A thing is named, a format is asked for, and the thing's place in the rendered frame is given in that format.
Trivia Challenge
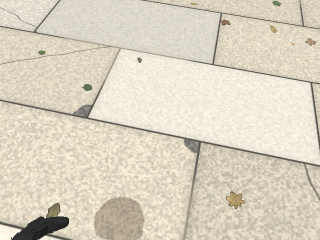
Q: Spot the left robot hand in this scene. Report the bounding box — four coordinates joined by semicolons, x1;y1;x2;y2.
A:
11;216;69;240

